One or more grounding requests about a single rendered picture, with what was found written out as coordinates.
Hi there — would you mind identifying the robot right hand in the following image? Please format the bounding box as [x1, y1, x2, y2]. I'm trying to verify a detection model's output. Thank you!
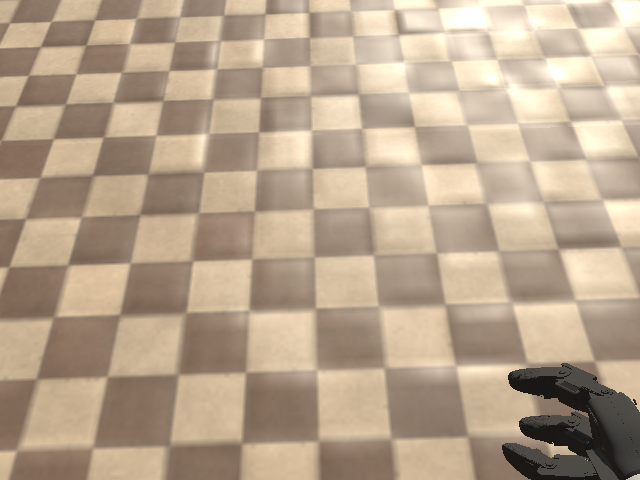
[502, 363, 640, 480]

